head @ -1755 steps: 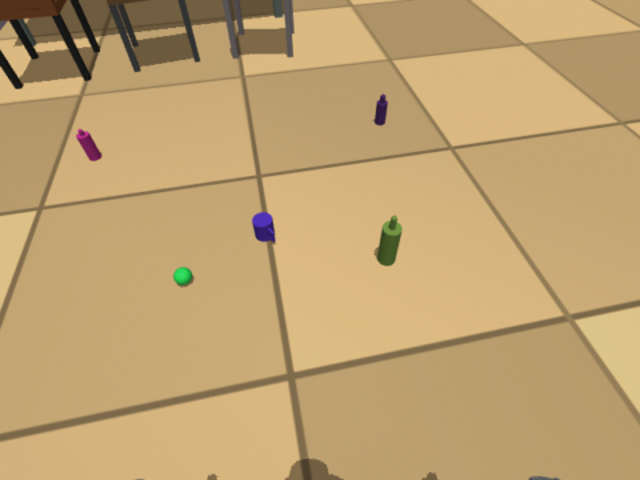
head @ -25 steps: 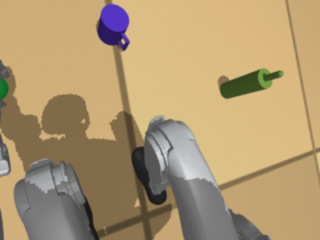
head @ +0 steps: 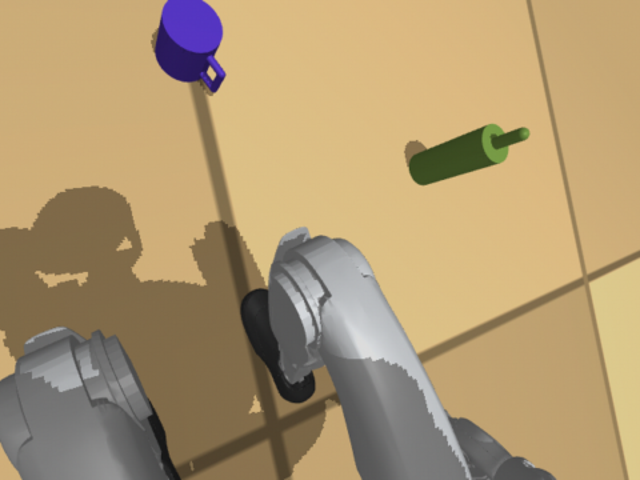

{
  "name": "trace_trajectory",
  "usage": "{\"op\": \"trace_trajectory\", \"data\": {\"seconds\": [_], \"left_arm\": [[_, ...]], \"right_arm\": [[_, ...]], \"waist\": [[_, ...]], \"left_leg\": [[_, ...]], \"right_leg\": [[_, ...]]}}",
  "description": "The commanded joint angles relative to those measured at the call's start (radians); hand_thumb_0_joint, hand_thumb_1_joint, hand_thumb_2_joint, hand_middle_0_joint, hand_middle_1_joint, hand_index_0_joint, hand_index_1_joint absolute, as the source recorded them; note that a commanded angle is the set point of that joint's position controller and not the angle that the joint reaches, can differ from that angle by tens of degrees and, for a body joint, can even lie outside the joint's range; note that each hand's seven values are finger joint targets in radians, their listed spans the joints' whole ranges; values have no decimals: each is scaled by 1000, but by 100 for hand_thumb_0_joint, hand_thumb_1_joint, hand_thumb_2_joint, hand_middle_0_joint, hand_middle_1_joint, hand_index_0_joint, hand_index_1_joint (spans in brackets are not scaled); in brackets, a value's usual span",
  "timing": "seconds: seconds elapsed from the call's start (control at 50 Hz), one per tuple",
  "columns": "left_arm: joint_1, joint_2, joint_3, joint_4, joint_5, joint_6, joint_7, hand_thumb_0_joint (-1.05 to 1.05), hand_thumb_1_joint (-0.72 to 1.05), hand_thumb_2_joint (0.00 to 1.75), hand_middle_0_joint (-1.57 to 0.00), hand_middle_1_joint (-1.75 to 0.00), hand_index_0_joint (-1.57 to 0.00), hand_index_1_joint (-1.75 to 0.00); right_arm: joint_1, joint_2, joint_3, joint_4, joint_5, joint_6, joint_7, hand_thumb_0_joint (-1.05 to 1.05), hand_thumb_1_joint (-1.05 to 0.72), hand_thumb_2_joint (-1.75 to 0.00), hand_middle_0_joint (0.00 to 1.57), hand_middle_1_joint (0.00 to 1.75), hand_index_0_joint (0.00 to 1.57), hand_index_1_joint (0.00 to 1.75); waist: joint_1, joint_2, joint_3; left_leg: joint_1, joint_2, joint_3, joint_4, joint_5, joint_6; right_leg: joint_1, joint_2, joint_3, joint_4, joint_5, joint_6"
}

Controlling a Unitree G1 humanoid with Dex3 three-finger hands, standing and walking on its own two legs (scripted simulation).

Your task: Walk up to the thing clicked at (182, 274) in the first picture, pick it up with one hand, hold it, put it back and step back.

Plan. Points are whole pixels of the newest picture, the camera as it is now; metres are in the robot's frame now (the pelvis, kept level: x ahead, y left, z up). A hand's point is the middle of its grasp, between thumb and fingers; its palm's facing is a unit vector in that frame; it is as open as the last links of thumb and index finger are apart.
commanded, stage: rest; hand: left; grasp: from above
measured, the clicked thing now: out of the picture +0.50 +0.25 -0.27
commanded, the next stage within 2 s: open in 0.50 s
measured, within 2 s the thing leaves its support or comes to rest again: rests again in 0.14 s
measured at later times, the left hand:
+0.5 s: hand out of the picture +0.49 +0.25 -0.26, palm faces -0.45 -0.14 -0.88, open 8.4 cm
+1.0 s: hand out of the picture +0.49 +0.26 -0.26, palm faces -0.43 -0.14 -0.89, open 10.6 cm
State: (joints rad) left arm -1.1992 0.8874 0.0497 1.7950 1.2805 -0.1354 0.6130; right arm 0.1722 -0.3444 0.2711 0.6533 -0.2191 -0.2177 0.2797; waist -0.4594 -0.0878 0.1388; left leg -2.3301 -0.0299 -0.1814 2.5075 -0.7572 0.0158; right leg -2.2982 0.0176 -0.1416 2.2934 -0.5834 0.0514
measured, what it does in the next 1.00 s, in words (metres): stands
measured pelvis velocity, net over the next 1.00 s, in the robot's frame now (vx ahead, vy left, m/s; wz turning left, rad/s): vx -0.01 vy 0.00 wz -0.04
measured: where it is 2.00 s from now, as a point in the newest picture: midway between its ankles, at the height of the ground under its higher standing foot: (224, 414)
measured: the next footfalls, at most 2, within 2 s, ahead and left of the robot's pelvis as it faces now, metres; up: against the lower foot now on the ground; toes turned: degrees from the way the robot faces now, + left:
none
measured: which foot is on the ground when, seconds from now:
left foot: down 0.00-1.00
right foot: down 0.00-1.00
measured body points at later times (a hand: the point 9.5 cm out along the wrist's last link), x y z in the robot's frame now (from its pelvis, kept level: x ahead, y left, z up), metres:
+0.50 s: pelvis +0.00 +0.00 +0.00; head +0.30 +0.11 +0.32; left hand +0.51 +0.26 -0.21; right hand +0.01 -0.25 -0.04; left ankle +0.06 +0.11 -0.28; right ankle +0.13 -0.12 -0.28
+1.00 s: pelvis -0.01 +0.00 +0.01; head +0.29 +0.12 +0.32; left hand +0.51 +0.26 -0.21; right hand +0.00 -0.24 -0.03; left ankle +0.06 +0.11 -0.28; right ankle +0.13 -0.12 -0.28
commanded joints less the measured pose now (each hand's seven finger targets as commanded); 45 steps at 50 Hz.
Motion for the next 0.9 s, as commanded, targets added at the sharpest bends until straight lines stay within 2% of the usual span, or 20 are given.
{"op": "trace_trajectory", "data": {"seconds": [0.0,0.08,0.1,0.12,0.16,0.26,0.32,0.38,0.4,0.42,0.5,0.52,0.54,0.58,0.62,0.64,0.66,0.74,0.78,0.88], "left_arm": [[-347,188,-1,-150,5,-5,59,0,67,62,-95,-76,-102,-69],[-335,224,31,-144,18,-9,67,0,70,61,-96,-76,-104,-68],[-347,215,27,-147,18,-9,68,0,70,61,-96,-77,-104,-69],[-339,158,-14,-127,19,-7,61,0,71,60,-95,-78,-104,-69],[-332,210,18,-141,16,-7,67,0,70,60,-94,-78,-103,-69],[-336,191,-17,-125,5,-10,62,0,72,60,-95,-78,-104,-69],[-338,236,10,-131,3,-16,68,0,70,58,-95,-76,-103,-67],[-324,233,8,-127,8,-14,65,0,73,57,-95,-77,-104,-67],[-326,202,-23,-121,5,-11,62,0,73,57,-96,-76,-105,-67],[-334,244,8,-135,3,-14,71,0,72,57,-94,-77,-104,-67],[-328,248,12,-98,4,-13,70,0,73,55,-96,-76,-105,-67],[-328,216,-22,-101,0,-14,62,0,73,55,-95,-76,-104,-67],[-324,274,18,-104,-3,-17,70,0,72,55,-94,-77,-104,-67],[-315,253,-2,-97,-1,-17,62,0,72,56,-96,-76,-104,-67],[-310,273,6,-89,2,-18,65,0,56,63,-80,-78,-88,-71],[-318,237,-28,-98,-4,-21,57,0,48,60,-72,-79,-80,-71],[-314,283,7,-100,-2,-21,62,0,40,59,-65,-80,-74,-72],[-318,273,-22,-102,-16,-22,60,0,10,57,-50,-80,-57,-73],[-330,282,-24,-106,-23,-24,60,0,1,56,-43,-79,-50,-72],[-295,267,-24,-96,-18,-11,49,0,-12,69,-37,-84,-41,-80]], "right_arm": [[233,-328,-90,24,8,-1,-9,0,-91,-90,20,30,20,30],[230,-348,-95,13,5,-4,-9,0,-91,-90,20,30,20,30],[228,-346,-96,10,4,-2,-8,0,-91,-90,20,30,20,30],[219,-338,-88,3,1,-6,-3,0,-91,-90,20,30,20,30],[224,-360,-92,4,-3,-14,-3,0,-91,-90,20,30,20,30],[211,-352,-74,-2,-3,-24,2,0,-91,-90,20,30,20,30],[223,-365,-80,-2,3,-27,-1,0,-91,-90,20,30,20,30],[231,-368,-75,-6,-4,-27,3,0,-91,-90,20,30,20,30],[217,-362,-66,-8,-2,-28,3,0,-91,-90,20,30,20,30],[230,-371,-74,0,0,-25,0,0,-91,-90,20,30,20,30],[230,-374,-68,-3,-1,-25,-1,0,-91,-90,20,30,20,30],[217,-366,-57,-21,-4,-27,1,0,-91,-90,20,30,20,30],[225,-378,-61,-7,-2,-25,-3,0,-91,-90,20,30,20,30],[220,-374,-55,-22,-1,-25,-3,0,-91,-90,20,30,20,30],[225,-376,-55,-15,0,-24,-9,0,-90,-90,20,30,20,30],[210,-370,-50,-28,-2,-26,-9,0,-90,-90,20,30,20,30],[233,-373,-45,-20,-4,-26,-10,0,-90,-90,20,30,20,30],[225,-377,-44,-30,-1,-24,-20,0,-90,-90,20,30,20,30],[213,-378,-43,-29,4,-25,-25,0,-90,-90,20,30,20,30],[220,-378,-40,-28,4,-24,-25,0,-90,-90,20,30,20,30]], "waist": [[-49,546,-712],[-67,578,-696],[-70,586,-695],[-87,581,-658],[-89,571,-643],[-87,531,-622],[-78,558,-645],[-94,553,-653],[-92,559,-648],[-93,560,-664],[-102,548,-604],[-110,547,-594],[-95,541,-611],[-104,534,-606],[-104,531,-595],[-111,513,-601],[-112,512,-611],[-114,494,-600],[-109,511,-585],[-116,532,-576]], "left_leg": [[481,27,59,-288,284,-5],[519,36,42,-296,307,-17],[530,38,36,-298,311,-20],[522,38,39,-286,308,-18],[516,38,37,-280,308,-17],[461,35,46,-272,253,-4],[489,40,30,-298,264,-13],[517,43,26,-281,317,-16],[514,43,28,-280,311,-16],[513,44,24,-284,325,-16],[489,44,21,-285,301,-16],[476,41,31,-289,288,-12],[477,44,24,-288,286,-13],[466,41,32,-284,289,-8],[460,42,30,-287,278,-10],[450,40,37,-277,272,-4],[455,41,36,-274,290,-3],[434,42,40,-289,249,0],[437,45,29,-299,216,-4],[481,52,12,-297,273,-14]], "right_leg": [[474,40,-96,-164,242,-78],[446,39,-111,-151,256,-80],[438,36,-112,-146,260,-80],[427,39,-113,-149,261,-78],[419,34,-117,-154,259,-74],[452,42,-112,-167,226,-72],[442,40,-120,-164,225,-74],[468,40,-124,-158,274,-70],[463,44,-122,-155,266,-72],[476,42,-122,-162,282,-70],[445,40,-125,-164,256,-72],[472,46,-123,-170,250,-72],[471,43,-124,-172,247,-71],[489,46,-121,-174,252,-69],[491,47,-121,-177,246,-70],[510,49,-117,-182,249,-67],[524,45,-121,-188,263,-64],[538,53,-118,-204,235,-64],[507,52,-120,-202,204,-69],[473,43,-127,-187,245,-68]]}}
